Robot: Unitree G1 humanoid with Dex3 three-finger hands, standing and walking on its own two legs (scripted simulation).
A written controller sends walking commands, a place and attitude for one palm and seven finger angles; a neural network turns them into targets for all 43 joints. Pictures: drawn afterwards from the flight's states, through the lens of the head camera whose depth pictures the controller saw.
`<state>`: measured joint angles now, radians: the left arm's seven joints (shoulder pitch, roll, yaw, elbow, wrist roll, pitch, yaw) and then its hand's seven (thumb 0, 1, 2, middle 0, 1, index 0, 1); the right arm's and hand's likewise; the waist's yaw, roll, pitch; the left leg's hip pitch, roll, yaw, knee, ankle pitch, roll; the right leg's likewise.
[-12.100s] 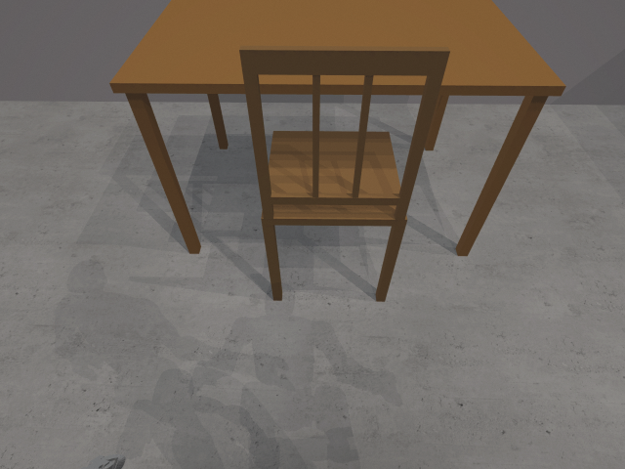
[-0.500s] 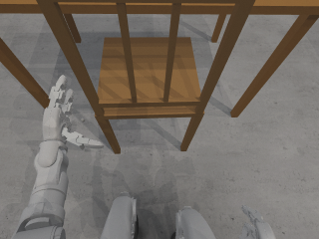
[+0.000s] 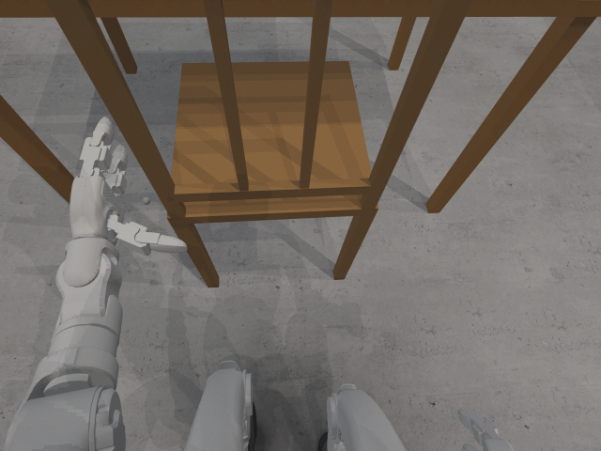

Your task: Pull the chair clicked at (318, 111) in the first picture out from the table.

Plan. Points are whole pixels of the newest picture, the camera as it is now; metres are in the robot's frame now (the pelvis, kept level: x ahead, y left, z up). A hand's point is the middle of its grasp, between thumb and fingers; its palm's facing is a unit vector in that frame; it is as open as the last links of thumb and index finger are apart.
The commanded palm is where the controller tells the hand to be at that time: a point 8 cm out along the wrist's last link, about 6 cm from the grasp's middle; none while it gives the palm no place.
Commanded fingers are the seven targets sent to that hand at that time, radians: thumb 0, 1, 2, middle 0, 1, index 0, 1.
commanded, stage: push the fingers through the gap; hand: left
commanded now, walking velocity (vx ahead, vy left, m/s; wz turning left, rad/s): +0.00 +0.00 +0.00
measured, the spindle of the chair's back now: (232, 118) +0.54 +0.10 +0.06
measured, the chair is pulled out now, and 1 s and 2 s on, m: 0.00 0.00 0.00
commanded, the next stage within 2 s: hook a spindle and tug to test in 1.20 s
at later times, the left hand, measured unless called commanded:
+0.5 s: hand (138, 177) +0.46 +0.22 +0.04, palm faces +0.13 -0.99 -0.03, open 16.9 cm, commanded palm +0.44 +0.26 +0.03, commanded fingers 0.00 -0.50 0.30 -0.06 -0.08 -0.06 -0.08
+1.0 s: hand (144, 152) +0.50 +0.22 +0.03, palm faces +0.11 -0.99 -0.03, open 16.9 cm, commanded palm +0.47 +0.26 +0.03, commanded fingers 0.00 -0.50 0.30 -0.06 -0.08 -0.06 -0.08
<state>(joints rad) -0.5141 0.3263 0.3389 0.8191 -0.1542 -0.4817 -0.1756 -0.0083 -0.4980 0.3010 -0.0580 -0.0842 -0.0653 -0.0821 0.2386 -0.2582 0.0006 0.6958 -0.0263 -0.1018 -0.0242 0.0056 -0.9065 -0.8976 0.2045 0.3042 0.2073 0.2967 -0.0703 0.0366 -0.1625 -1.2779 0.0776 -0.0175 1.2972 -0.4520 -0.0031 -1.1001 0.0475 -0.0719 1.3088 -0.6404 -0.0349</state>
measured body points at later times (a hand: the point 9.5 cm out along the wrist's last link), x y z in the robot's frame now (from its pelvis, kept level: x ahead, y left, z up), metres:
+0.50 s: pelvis +0.00 +0.00 +0.00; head +0.13 +0.02 +0.43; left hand +0.44 +0.28 +0.04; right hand +0.07 -0.27 -0.12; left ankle +0.07 +0.12 -0.61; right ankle -0.01 -0.10 -0.61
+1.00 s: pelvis +0.00 +0.01 -0.01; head +0.15 +0.04 +0.41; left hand +0.49 +0.28 +0.04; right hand +0.02 -0.26 -0.12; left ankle +0.07 +0.12 -0.61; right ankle -0.01 -0.10 -0.61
